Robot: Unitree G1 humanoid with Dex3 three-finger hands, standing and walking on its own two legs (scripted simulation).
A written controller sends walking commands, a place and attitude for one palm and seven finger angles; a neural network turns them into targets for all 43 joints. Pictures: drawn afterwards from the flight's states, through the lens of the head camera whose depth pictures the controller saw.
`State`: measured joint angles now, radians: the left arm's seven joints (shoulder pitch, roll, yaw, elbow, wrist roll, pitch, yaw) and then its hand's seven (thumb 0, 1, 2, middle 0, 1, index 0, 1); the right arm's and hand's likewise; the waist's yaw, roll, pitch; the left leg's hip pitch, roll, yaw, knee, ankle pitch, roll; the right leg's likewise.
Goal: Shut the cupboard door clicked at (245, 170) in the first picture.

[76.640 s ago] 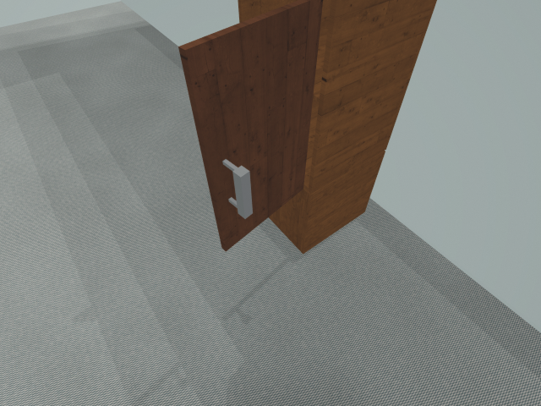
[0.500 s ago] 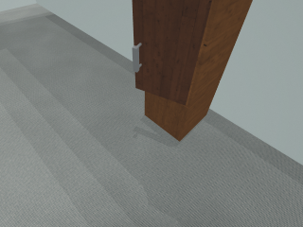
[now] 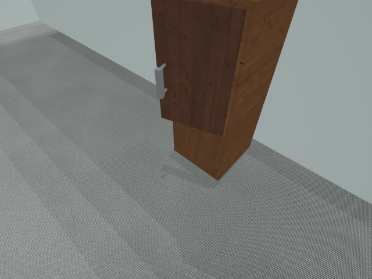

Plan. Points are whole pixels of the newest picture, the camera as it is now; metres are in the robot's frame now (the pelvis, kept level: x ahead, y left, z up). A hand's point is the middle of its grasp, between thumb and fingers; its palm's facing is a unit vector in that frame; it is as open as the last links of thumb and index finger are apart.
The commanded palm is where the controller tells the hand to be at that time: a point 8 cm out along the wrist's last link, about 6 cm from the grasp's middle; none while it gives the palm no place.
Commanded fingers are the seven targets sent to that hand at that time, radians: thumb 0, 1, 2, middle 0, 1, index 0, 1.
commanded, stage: let the arm hang, fingers relaxed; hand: left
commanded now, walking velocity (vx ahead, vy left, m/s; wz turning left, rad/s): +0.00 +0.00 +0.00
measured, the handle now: (162, 81) +0.93 +0.16 -0.09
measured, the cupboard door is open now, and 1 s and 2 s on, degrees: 18 18 18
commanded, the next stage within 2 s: look to check the result in 0.08 s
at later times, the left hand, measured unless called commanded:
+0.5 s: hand out of the picture +0.06 +0.22 -0.16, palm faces +0.02 -0.95 -0.30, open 7.3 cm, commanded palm none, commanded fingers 0.00 0.90 0.90 -0.20 -0.30 -0.20 -0.30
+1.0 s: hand out of the picture +0.08 +0.19 -0.17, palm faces +0.08 -0.96 -0.29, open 7.3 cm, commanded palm none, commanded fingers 0.00 0.90 0.90 -0.20 -0.30 -0.20 -0.30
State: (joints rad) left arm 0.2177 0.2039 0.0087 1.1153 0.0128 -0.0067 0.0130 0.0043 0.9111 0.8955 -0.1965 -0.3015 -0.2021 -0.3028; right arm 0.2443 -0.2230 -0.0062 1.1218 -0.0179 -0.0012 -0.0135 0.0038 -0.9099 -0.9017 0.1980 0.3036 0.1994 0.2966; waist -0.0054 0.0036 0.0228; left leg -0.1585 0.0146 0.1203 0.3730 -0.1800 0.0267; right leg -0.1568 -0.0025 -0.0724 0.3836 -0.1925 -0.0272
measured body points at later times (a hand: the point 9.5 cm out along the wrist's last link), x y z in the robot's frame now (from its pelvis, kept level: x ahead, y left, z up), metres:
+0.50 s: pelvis +0.03 -0.01 +0.00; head +0.03 -0.02 +0.45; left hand +0.05 +0.27 -0.14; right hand +0.07 -0.27 -0.15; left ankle +0.02 +0.10 -0.75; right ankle +0.01 -0.10 -0.75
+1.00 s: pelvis +0.04 -0.02 +0.00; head +0.05 -0.03 +0.45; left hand +0.08 +0.24 -0.15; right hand +0.09 -0.28 -0.16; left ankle +0.02 +0.10 -0.74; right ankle +0.01 -0.10 -0.75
